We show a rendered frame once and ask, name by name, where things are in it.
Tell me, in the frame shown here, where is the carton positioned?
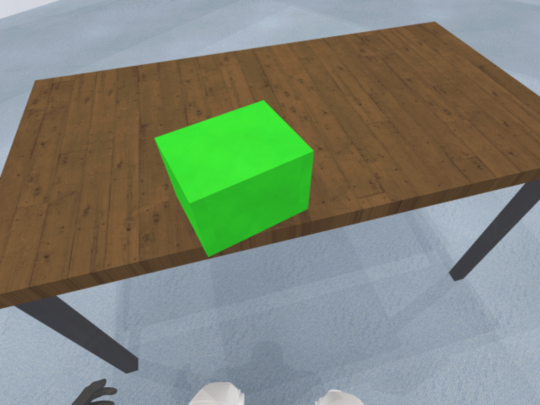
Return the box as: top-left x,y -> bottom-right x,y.
154,100 -> 314,257

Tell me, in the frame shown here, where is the left robot thigh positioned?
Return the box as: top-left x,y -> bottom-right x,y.
188,382 -> 245,405

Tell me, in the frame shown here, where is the table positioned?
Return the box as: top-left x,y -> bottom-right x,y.
0,22 -> 540,374

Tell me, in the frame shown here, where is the left robot hand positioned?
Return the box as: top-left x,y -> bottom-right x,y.
71,379 -> 117,405

